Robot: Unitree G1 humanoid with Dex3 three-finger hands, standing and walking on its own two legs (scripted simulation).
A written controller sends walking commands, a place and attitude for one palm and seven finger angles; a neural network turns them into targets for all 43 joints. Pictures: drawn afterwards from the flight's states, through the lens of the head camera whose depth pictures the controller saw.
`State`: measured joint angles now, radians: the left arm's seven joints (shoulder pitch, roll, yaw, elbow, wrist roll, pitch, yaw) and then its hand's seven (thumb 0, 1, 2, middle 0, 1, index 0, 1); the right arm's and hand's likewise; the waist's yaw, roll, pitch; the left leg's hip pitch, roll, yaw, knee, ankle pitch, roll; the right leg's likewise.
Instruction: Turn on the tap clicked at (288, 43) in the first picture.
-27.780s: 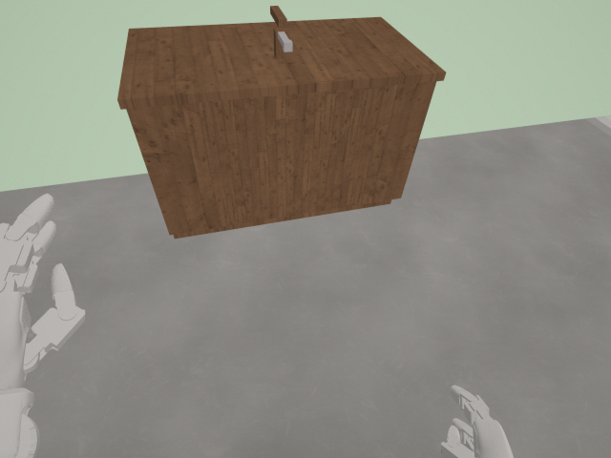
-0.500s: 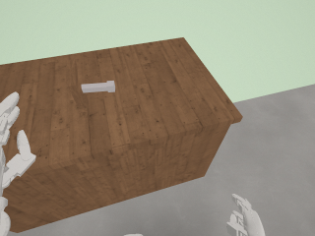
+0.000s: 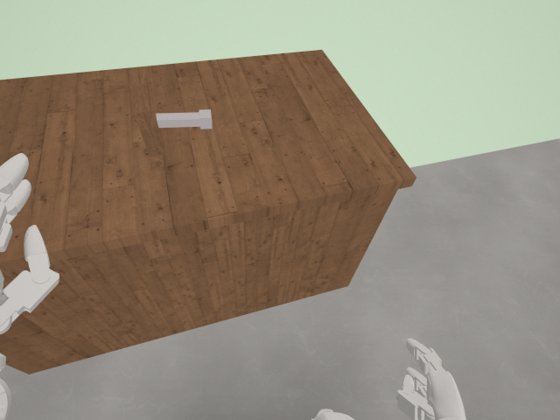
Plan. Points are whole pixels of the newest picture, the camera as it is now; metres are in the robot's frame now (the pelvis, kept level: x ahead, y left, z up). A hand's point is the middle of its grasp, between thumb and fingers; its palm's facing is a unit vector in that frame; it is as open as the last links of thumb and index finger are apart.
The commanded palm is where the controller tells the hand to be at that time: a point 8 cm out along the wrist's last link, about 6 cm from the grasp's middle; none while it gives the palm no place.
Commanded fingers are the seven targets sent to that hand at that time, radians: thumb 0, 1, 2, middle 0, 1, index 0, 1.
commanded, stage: step back with the hand held close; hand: left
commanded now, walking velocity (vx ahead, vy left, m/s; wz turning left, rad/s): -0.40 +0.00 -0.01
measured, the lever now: (205, 119) +0.66 +0.21 +0.02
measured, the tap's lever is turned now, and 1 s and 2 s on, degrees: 80 80 80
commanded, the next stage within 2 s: stop stepping back and stand still in 0.02 s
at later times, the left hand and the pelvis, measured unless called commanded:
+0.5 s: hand out of the picture +0.08 +0.22 +0.15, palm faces +0.39 -0.83 -0.38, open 7.4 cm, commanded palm +0.03 +0.25 +0.18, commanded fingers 0.00 0.90 0.90 -0.20 -0.30 -0.20 -0.30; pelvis -0.13 -0.03 -0.01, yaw +0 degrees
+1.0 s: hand out of the picture +0.07 +0.19 +0.18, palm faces +0.41 -0.81 -0.41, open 7.4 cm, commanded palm +0.00 +0.23 +0.18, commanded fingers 0.00 0.90 0.90 -0.20 -0.30 -0.20 -0.30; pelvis -0.15 -0.05 +0.00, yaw +1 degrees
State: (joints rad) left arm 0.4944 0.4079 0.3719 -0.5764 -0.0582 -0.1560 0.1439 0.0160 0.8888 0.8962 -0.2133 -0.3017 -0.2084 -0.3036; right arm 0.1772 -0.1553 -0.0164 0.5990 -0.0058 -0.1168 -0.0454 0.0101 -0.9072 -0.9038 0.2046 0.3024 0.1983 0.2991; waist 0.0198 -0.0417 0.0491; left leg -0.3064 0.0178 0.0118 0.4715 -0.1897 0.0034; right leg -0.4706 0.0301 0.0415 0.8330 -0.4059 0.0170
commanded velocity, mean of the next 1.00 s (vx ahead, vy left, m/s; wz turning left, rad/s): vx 0.13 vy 0.04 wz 0.00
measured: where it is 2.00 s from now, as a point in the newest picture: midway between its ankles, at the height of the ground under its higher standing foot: outside the picture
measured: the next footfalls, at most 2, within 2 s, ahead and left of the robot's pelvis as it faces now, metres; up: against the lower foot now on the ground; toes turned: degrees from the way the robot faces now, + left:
right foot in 0.14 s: +0.00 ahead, -0.15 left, +0.00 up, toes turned +0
left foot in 0.44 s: -0.07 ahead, +0.06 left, +0.00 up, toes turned +1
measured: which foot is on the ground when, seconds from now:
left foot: down 0.00-0.16, up 0.18-0.42, down 0.44-1.00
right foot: up 0.00-0.12, down 0.14-0.88, up 0.90-1.00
